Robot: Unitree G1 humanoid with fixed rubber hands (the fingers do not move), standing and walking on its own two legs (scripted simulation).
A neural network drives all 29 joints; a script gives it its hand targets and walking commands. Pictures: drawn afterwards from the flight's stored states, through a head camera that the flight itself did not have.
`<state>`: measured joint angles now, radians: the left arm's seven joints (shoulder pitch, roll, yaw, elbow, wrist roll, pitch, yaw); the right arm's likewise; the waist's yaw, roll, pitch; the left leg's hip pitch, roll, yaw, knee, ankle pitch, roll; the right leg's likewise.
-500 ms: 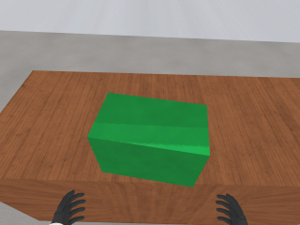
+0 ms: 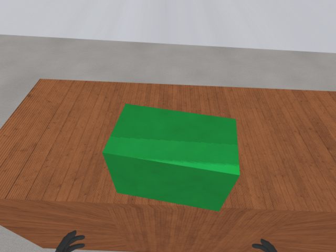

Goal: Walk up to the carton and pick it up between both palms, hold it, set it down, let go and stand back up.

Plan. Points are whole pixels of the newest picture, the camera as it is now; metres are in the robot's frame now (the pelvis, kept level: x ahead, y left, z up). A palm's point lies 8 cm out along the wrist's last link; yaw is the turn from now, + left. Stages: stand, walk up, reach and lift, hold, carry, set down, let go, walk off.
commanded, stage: stand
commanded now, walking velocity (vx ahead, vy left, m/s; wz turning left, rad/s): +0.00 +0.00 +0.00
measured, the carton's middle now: (172, 158) +0.36 +0.00 -0.01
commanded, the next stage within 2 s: none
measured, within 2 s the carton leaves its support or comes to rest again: neither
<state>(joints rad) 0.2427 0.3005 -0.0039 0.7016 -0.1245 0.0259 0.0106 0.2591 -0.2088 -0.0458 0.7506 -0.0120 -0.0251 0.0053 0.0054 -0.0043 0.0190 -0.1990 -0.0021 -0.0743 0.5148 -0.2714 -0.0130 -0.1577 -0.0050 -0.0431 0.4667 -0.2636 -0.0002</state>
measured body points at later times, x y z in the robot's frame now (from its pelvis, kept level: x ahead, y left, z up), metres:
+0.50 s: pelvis +0.00 +0.00 +0.00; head -0.01 +0.01 +0.45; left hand +0.10 +0.27 -0.12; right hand +0.10 -0.25 -0.12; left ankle +0.01 +0.13 -0.74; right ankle -0.01 -0.12 -0.74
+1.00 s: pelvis +0.00 -0.01 +0.00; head -0.02 -0.01 +0.45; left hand +0.09 +0.27 -0.12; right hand +0.08 -0.26 -0.13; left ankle +0.01 +0.13 -0.74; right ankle -0.01 -0.12 -0.74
